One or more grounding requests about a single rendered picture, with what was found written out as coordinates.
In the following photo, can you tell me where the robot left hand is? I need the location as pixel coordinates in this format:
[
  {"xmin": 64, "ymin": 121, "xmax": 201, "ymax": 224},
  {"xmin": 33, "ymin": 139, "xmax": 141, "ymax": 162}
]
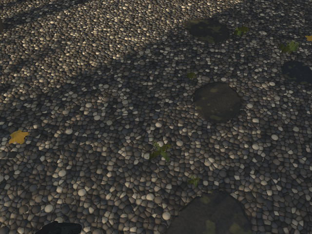
[{"xmin": 35, "ymin": 221, "xmax": 82, "ymax": 234}]

